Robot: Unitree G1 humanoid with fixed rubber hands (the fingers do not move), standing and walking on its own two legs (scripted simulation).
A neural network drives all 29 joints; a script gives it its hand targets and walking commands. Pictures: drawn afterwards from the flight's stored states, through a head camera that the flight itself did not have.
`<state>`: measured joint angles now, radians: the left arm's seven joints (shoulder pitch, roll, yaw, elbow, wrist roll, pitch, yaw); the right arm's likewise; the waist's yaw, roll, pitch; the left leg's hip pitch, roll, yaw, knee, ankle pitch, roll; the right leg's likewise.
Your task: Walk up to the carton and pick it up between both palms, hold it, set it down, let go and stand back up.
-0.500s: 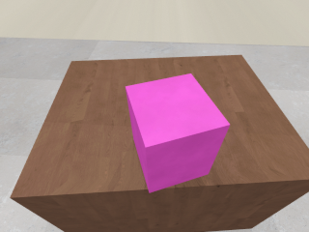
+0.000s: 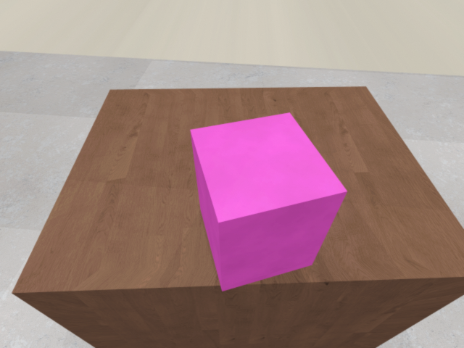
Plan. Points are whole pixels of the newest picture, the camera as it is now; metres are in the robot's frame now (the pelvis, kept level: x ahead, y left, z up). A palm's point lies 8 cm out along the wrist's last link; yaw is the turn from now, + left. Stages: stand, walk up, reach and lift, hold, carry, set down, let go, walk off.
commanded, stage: walk up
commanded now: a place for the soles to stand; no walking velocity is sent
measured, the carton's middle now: (255, 202) +0.40 -0.02 +0.02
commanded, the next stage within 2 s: reach and lift in 0.68 s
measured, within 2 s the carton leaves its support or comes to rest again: neither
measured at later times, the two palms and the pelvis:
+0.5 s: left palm out of the picture +0.07 +0.29 -0.12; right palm out of the picture +0.10 -0.31 -0.12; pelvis +0.01 -0.01 +0.00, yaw +2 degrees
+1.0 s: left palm (107, 331) +0.18 +0.25 -0.09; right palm out of the picture +0.14 -0.29 -0.11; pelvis -0.01 -0.02 -0.02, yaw +0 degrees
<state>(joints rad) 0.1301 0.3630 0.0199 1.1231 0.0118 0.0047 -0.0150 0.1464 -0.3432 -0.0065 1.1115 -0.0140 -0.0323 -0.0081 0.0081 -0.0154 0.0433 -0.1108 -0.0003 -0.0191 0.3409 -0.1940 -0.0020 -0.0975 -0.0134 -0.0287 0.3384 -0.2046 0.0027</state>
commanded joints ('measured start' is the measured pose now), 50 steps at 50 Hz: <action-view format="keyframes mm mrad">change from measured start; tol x8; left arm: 1 -32 207 40 -67 3 -17 7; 34 -62 214 61 -102 2 -10 7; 35 -413 205 116 -453 -31 167 35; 36 -447 189 98 -550 -24 272 48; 39 -290 185 90 -636 25 440 39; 44 -50 111 152 -800 96 495 32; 50 0 63 157 -817 104 468 36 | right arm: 1 -45 -226 -42 -71 4 -24 -16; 34 -23 -230 -36 -102 7 -17 -25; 35 -374 -71 -147 -161 -104 -122 18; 36 -404 -110 -160 -193 -122 -118 56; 42 -157 -222 -117 -200 -4 -76 84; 50 -163 -259 -111 -363 24 -102 102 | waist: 1 0 42 -57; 33 3 -4 -61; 36 -55 8 32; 43 -29 112 -306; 50 29 7 -159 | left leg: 1 -28 122 -103 -33 172 51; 34 -44 101 -119 23 276 43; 35 -221 12 116 179 -63 -31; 37 -216 30 111 223 -161 -25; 39 -171 29 90 265 -86 -19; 42 16 46 43 330 303 -52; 45 118 45 19 326 527 -88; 50 64 6 59 189 334 -58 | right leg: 1 34 -112 93 -51 135 -37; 33 54 -116 57 -32 154 -41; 34 44 -108 45 -23 144 -43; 35 -203 -8 -41 136 -128 -29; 36 -218 -10 -29 141 -198 -34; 43 -158 17 -77 248 320 -39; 50 -27 39 -72 108 325 -18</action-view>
